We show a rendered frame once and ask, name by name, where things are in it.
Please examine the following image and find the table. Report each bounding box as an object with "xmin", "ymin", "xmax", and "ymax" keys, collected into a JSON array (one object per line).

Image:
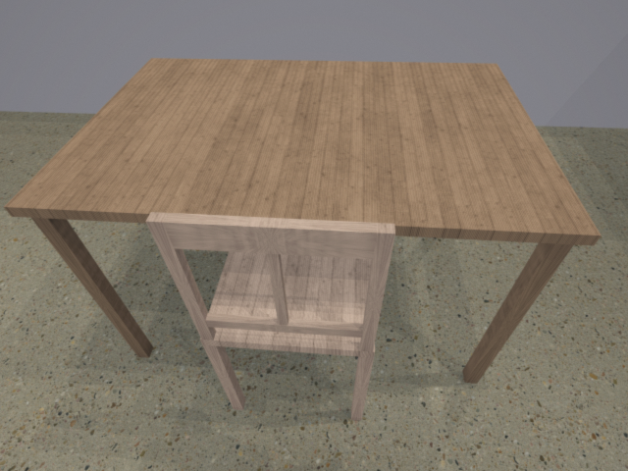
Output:
[{"xmin": 4, "ymin": 58, "xmax": 602, "ymax": 384}]

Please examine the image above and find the chair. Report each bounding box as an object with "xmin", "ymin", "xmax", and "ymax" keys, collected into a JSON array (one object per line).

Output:
[{"xmin": 145, "ymin": 212, "xmax": 395, "ymax": 421}]

